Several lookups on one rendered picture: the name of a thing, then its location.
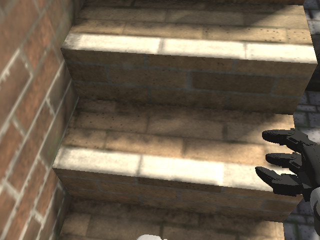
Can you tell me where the robot right hand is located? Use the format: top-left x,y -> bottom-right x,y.
255,128 -> 320,202

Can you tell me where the robot right forearm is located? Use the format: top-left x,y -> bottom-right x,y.
310,187 -> 320,236

